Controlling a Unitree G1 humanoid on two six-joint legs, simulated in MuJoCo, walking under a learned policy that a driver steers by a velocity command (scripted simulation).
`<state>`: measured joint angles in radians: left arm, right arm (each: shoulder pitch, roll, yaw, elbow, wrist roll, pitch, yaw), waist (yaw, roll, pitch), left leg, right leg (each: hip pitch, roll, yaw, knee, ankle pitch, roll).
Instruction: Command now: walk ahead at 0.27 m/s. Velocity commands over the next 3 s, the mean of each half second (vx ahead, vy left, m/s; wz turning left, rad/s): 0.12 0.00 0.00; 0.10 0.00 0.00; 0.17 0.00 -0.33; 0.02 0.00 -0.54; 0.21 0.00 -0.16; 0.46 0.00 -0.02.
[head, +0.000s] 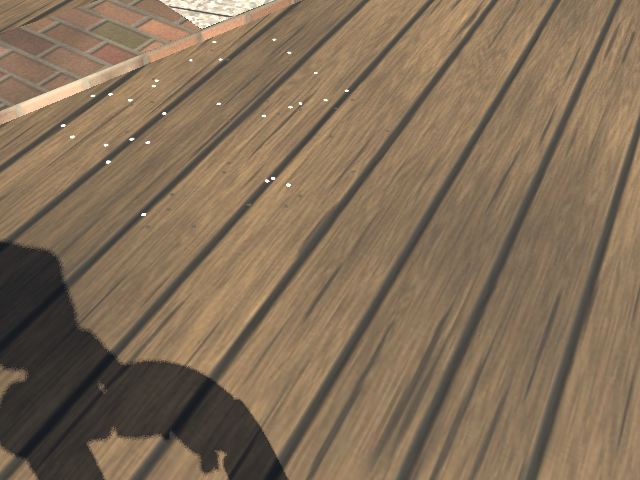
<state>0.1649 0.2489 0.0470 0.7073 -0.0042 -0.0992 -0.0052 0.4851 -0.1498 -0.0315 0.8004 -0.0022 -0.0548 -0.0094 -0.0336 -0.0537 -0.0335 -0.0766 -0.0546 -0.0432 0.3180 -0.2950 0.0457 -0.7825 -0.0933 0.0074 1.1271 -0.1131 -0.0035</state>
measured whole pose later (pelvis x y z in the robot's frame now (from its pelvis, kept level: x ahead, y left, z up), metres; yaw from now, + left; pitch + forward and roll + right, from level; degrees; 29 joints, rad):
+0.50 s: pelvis +0.16 -0.04 -0.01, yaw +1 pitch +0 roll -1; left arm 0.14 0.20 0.03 0.83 0.02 -0.03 0.00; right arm 0.25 -0.23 -0.05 0.79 -0.02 0.03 -0.05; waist 0.00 0.02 0.02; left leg -0.36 0.06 -0.06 0.64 -0.29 -0.03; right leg -0.37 0.07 -0.05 0.49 -0.12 -0.07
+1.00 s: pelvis +0.25 -0.01 -0.02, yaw +1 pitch +1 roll +0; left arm 0.23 0.23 0.05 0.97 -0.03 -0.08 0.00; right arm 0.36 -0.20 -0.05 0.85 0.02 -0.08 -0.03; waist 0.00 0.01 -0.01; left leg -0.25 0.00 -0.03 0.71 -0.44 0.05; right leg -0.32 0.03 -0.02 0.67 -0.36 -0.05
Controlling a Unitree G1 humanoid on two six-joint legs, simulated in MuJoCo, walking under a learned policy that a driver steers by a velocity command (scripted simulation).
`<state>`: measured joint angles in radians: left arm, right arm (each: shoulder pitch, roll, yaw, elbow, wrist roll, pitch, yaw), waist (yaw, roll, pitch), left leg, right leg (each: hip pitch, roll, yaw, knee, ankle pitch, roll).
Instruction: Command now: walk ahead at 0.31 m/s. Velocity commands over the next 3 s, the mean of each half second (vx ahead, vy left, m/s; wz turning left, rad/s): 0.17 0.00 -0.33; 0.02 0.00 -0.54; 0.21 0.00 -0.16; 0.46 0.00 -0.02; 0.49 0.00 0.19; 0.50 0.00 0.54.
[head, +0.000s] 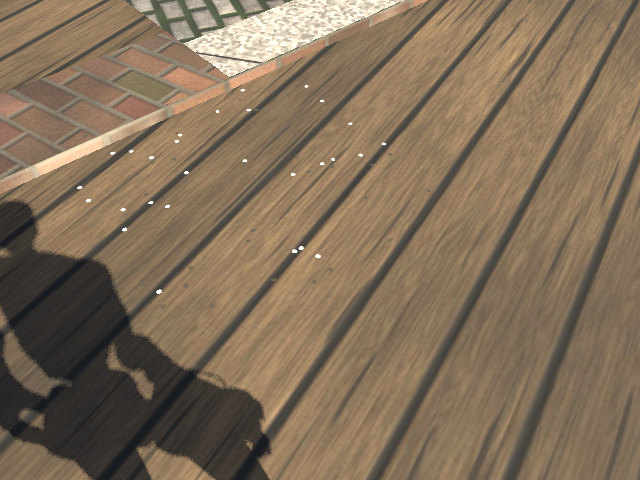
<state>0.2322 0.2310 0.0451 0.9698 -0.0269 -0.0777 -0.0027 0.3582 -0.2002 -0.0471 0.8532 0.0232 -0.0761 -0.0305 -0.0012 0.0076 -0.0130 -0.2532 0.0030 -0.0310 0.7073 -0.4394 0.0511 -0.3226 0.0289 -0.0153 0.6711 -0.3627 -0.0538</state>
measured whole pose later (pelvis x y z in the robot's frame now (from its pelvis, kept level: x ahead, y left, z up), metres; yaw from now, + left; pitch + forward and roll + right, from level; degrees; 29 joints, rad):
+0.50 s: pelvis +0.11 +0.07 +0.03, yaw -14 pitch +2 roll +0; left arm 0.12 0.29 0.08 0.79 -0.02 0.03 0.00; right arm 0.21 -0.24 -0.05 0.76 -0.01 -0.03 -0.05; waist -0.01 -0.03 0.05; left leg -0.15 0.02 0.18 0.36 -0.24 0.05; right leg -0.59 -0.03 0.02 0.91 -0.24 0.07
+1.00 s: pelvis +0.16 +0.03 +0.02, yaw -29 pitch +3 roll +1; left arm 0.14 0.30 0.08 0.67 -0.01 0.03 0.02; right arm 0.12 -0.29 -0.06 0.70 -0.01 0.00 -0.04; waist 0.02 0.02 0.04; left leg -0.52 0.03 -0.07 0.86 -0.36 -0.08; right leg -0.36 0.08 0.09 0.48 -0.17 -0.06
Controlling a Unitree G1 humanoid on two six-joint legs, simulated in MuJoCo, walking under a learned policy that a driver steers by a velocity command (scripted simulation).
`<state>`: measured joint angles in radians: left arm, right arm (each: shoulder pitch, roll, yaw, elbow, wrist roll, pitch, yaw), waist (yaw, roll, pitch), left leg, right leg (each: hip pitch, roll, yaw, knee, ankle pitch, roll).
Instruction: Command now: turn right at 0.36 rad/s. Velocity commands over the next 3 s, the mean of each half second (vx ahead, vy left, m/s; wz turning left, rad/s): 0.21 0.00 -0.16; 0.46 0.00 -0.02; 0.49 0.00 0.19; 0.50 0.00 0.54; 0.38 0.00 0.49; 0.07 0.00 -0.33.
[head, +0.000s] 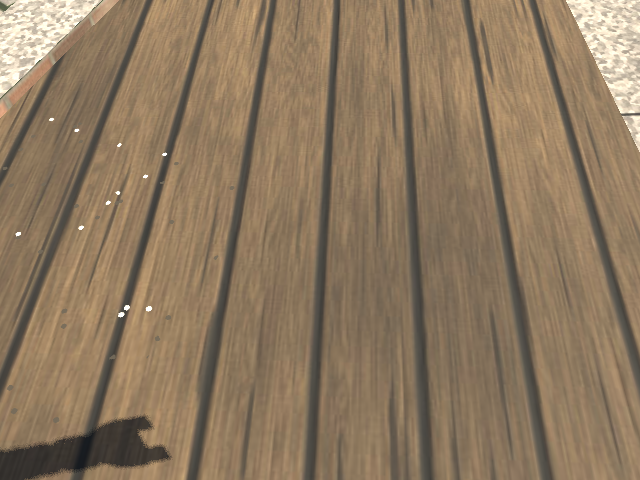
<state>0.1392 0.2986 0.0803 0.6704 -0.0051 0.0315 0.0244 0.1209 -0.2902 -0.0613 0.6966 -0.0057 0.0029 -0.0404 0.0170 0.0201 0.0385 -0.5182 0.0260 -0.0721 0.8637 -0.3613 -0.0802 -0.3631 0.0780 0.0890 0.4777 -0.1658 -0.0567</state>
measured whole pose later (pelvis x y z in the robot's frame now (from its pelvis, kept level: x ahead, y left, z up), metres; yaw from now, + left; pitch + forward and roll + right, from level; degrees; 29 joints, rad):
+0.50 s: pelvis +0.09 -0.01 +0.00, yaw -3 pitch +2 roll +0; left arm 0.15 0.27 0.06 0.70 -0.03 -0.06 -0.03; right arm 0.41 -0.29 -0.06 0.76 0.02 -0.04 0.00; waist -0.06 0.01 -0.03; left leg -0.14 0.04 -0.03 0.45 -0.35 -0.02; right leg -0.32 0.00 -0.03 0.49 -0.23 -0.04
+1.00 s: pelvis +0.34 -0.01 -0.02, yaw -3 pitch +3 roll +0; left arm 0.46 0.29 0.05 0.88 -0.01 -0.04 0.01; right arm 0.00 -0.25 -0.02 0.61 0.01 -0.09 0.05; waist 0.08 0.01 0.04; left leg -0.53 -0.01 0.05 0.53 -0.04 0.09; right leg 0.07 0.00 0.00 0.46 -0.50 -0.02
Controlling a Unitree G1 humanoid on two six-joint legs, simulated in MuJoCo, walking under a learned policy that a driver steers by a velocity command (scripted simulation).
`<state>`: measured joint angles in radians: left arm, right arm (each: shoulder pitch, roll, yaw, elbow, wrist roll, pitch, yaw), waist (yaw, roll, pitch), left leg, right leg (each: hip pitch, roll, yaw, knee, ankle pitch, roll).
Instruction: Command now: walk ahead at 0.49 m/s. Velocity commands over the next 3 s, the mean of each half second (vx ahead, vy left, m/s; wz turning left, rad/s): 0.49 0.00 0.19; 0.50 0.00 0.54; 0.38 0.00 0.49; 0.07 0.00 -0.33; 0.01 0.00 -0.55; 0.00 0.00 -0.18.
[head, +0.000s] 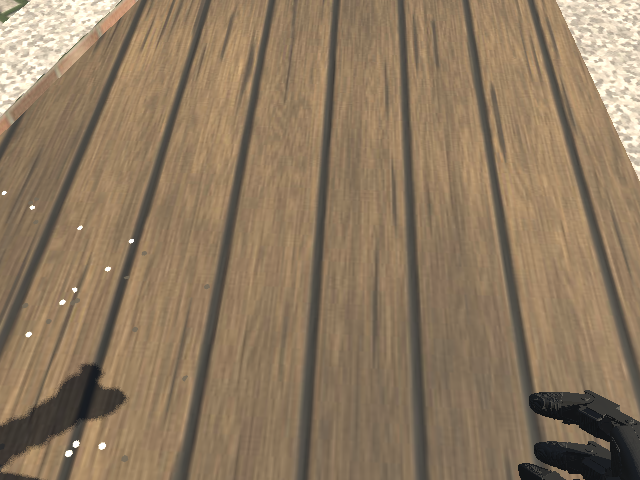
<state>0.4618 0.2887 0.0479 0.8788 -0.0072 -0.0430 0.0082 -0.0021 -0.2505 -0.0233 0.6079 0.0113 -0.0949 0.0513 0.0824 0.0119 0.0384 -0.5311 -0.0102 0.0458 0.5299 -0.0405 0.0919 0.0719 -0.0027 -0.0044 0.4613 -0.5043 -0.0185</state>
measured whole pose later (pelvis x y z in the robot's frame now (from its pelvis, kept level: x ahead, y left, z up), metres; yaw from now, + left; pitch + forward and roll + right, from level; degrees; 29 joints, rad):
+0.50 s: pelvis +0.28 -0.02 +0.01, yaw +8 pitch +2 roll +2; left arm 0.01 0.26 0.02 0.68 -0.01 -0.11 -0.03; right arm 0.44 -0.30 -0.06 0.81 0.02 -0.05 -0.01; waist -0.10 -0.03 0.02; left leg -0.04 -0.05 -0.09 0.43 -0.42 0.02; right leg -0.45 -0.03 0.05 0.46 -0.06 0.00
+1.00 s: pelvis +0.52 +0.04 +0.01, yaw +25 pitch +2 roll -2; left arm 0.33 0.31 0.08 0.86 -0.03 -0.06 0.00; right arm 0.07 -0.27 -0.05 0.59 0.02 -0.01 0.06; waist 0.08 0.03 0.05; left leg -0.56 0.06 0.04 0.63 -0.13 0.08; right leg 0.10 -0.05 -0.27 0.32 -0.41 0.06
